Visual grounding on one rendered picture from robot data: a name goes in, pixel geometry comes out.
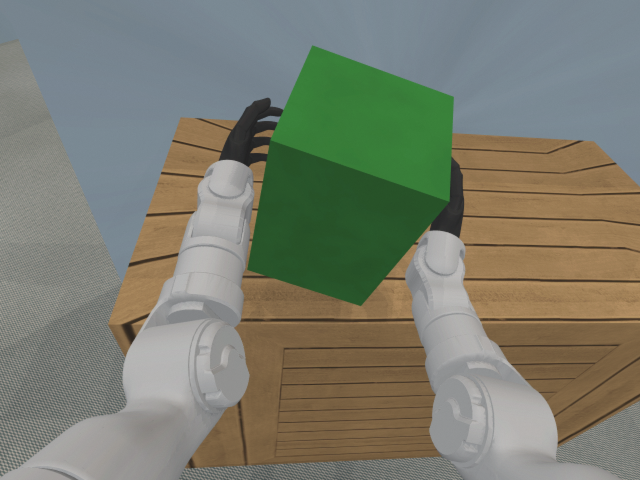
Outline left robot hand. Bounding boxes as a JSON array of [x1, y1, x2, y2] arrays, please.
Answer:
[[219, 98, 283, 167]]

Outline carton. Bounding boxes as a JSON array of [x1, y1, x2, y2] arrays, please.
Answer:
[[247, 45, 454, 306]]

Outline right robot upper arm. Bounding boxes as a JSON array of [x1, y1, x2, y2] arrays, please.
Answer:
[[429, 372, 622, 480]]

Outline pedestal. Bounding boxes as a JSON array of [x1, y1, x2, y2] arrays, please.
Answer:
[[108, 117, 640, 468]]

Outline right robot forearm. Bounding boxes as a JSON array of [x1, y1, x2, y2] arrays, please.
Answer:
[[405, 230, 558, 445]]

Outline left robot forearm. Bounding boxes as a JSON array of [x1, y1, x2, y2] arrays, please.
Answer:
[[123, 160, 254, 393]]

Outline right robot hand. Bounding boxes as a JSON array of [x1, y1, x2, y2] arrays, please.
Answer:
[[430, 156, 464, 238]]

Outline left robot upper arm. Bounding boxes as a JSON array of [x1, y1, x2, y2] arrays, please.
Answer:
[[0, 318, 249, 480]]

